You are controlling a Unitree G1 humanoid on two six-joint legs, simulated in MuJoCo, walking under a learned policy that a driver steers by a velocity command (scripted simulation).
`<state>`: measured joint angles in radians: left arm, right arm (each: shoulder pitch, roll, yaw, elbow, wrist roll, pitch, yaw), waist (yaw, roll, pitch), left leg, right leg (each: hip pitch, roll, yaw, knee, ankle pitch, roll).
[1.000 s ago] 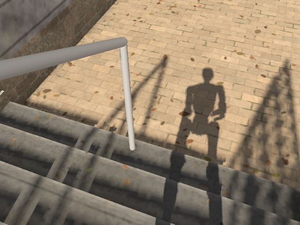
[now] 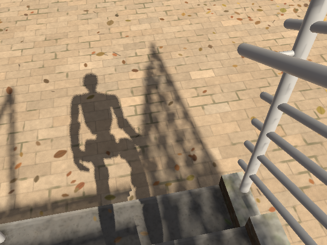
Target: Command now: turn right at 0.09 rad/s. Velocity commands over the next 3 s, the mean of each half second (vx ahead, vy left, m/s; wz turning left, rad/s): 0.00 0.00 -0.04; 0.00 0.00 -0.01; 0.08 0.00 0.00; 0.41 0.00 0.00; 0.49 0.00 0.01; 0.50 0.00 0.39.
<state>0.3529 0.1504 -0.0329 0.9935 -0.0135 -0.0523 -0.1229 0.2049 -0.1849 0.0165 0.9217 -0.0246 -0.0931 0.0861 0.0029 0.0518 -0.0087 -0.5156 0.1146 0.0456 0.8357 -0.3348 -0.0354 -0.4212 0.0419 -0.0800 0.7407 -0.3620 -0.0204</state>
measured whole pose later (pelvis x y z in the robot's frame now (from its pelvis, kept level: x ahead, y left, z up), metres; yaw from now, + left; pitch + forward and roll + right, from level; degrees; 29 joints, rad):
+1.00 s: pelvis +0.04 +0.03 +0.02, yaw +2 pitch +0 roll +1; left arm 0.28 0.19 0.03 1.08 0.01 -0.07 -0.07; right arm 0.20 -0.23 -0.07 1.07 0.01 -0.10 0.07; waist 0.00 0.01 0.05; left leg -0.28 -0.03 0.08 0.58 -0.30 0.04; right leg -0.24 -0.09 -0.06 0.62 -0.38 0.04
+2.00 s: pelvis +0.32 +0.02 -0.09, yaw +1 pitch +2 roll -5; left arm 0.61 0.09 -0.01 1.16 0.08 -0.08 -0.07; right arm 0.15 -0.20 -0.03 1.03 -0.07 -0.07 0.03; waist 0.10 0.06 -0.07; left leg -0.29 0.09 0.01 0.34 0.15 0.03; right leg -0.12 0.09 -0.08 1.10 -0.83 -0.07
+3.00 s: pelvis +0.91 +0.05 -0.41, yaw +17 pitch +1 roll -5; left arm 0.61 0.09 -0.03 1.05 0.00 -0.08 0.03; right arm 0.03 -0.24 0.01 0.89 0.02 -0.04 0.09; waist 0.15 0.07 0.06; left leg -0.54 0.13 -0.02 0.46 0.33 0.05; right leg -0.05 -0.07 -0.33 1.03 -0.90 0.05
